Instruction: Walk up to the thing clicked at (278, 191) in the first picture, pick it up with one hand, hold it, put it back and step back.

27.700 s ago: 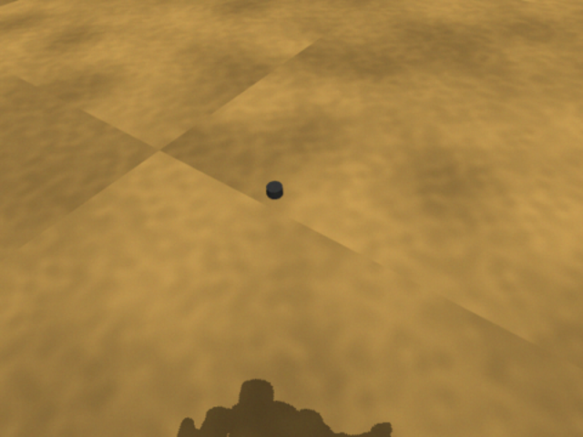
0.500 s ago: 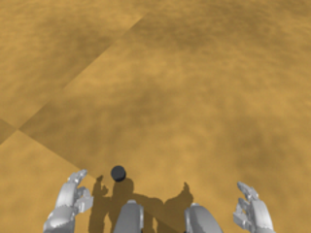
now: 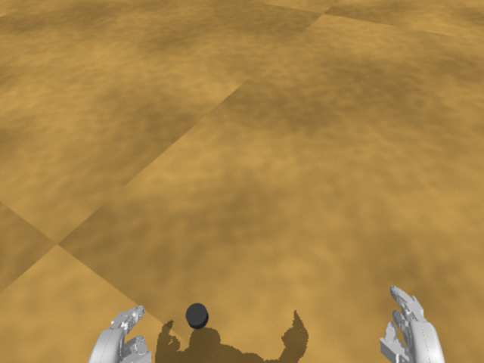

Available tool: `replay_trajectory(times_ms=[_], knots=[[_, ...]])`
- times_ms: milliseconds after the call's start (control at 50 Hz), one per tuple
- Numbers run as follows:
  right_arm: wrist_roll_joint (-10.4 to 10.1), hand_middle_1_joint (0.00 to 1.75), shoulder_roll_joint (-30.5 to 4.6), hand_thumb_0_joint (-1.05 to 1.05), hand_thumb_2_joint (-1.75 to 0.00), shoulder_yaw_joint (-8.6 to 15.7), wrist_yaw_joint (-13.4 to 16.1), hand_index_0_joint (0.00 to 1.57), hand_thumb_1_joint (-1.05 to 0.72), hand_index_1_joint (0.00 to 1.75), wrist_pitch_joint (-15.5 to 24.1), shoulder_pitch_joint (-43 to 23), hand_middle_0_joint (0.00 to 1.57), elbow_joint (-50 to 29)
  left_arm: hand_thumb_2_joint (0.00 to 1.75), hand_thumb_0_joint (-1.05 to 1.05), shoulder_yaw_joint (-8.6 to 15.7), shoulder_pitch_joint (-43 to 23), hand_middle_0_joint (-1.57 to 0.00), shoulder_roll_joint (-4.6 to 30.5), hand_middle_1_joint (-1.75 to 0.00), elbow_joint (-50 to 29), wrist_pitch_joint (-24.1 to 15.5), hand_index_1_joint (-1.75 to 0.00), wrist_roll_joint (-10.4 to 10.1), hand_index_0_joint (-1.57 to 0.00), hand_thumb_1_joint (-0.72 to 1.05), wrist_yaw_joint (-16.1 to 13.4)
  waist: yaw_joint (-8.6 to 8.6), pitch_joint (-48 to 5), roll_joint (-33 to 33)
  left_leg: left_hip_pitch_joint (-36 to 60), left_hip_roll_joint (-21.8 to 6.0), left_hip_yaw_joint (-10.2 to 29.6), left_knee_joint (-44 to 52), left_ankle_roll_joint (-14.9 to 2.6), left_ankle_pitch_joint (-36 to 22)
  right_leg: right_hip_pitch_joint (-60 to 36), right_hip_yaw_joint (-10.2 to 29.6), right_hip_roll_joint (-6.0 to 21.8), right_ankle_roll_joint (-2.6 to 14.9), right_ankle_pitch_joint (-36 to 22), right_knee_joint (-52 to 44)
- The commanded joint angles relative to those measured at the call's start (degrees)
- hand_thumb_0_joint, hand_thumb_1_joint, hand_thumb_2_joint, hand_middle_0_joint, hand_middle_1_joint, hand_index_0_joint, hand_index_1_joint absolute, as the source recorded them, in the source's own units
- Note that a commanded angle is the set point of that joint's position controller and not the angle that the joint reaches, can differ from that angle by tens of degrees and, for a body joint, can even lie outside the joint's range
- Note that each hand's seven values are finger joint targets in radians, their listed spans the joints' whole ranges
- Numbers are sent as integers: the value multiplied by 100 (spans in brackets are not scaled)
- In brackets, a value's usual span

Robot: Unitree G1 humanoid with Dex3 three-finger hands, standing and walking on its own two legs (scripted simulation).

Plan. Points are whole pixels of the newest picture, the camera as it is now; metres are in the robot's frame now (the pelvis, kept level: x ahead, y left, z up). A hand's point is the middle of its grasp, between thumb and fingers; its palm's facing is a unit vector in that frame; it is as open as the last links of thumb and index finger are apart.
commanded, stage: home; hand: left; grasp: from above
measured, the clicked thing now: (197, 316) +0.42 +0.22 -0.69
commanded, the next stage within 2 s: stand in 1.80 s
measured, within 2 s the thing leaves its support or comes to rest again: neither
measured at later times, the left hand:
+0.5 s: hand out of the picture +0.15 +0.18 -0.05, palm faces +0.05 -0.98 -0.19, open 7.4 cm
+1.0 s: hand (145, 360) +0.16 +0.18 -0.05, palm faces +0.04 -0.98 -0.19, open 7.4 cm
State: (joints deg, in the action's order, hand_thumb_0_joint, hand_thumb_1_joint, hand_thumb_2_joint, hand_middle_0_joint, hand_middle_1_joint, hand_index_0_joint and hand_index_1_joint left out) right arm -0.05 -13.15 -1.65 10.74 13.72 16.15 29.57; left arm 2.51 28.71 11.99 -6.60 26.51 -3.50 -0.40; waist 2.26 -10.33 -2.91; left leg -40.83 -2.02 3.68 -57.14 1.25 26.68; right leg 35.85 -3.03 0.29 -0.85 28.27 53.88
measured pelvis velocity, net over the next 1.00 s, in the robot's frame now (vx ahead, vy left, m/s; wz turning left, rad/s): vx -0.01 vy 0.01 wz -0.01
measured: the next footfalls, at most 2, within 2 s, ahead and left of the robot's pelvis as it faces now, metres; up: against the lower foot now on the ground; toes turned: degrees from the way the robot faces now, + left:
none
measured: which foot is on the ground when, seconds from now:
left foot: down 0.00-1.00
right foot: down 0.00-1.00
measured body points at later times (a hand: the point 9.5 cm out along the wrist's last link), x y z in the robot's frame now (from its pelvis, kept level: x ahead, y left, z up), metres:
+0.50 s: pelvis -0.01 +0.00 +0.00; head +0.00 +0.01 +0.45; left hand +0.15 +0.23 -0.03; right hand +0.14 -0.24 -0.06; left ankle +0.02 +0.13 -0.68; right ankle -0.01 -0.13 -0.68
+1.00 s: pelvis -0.01 +0.01 +0.00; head +0.01 +0.01 +0.45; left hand +0.15 +0.24 -0.03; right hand +0.15 -0.24 -0.06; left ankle +0.02 +0.13 -0.68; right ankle -0.01 -0.13 -0.68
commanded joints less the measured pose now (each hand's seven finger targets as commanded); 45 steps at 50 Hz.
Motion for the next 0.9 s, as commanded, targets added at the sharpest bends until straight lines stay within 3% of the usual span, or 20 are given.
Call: replay_trajectory(times_ms=[0, 180, 580, 780, 880], knots=[[-10, 30, -662, 0, -90, 299, 55, 20, -90, 30, 370, -283, 20, -822, 90, 0, 336, -204, -20, 650, -30, -1135, -345, -30, 84, -20, 90, -46, 65, -353, 29, 864, 202, -191, 787, -200, -1317, -61, -58, -138, 42, -1382, -901], [3, 30, -666, 0, -90, 267, 58, 20, -90, 30, 387, -359, 20, -754, 90, 0, 261, -189, -20, 637, -30, -1069, -362, -30, 107, -20, 90, -80, 47, -299, 14, 869, 180, -158, 869, -198, -1176, -50, -82, -160, 60, -1225, -903], [-8, 30, -666, 0, -90, 271, 88, 20, -90, 30, 465, -356, 20, -769, 90, 0, 330, -224, -20, 694, -30, -1198, -392, -30, 67, -20, 90, -75, 5, -219, 2, 696, 161, -147, 981, -199, -562, 65, -79, -171, 73, -641, -945], [-5, 30, -661, 0, -90, 273, 91, 20, -90, 30, 452, -311, 20, -708, 90, 0, 257, -163, -20, 668, -30, -1093, -366, -30, 68, -20, 90, -76, 39, -339, -34, 836, 139, -120, 884, -185, -1086, 9, -83, -181, 82, -1076, -849], [-3, 30, -653, 0, -90, 259, 84, 20, -90, 30, 453, -338, 20, -741, 90, 0, 232, -132, -20, 619, -30, -1063, -339, -30, 71, -20, 90, -70, -7, -275, 98, 754, 145, -104, 912, -194, -1021, -26, -96, -172, 77, -1020, -872]])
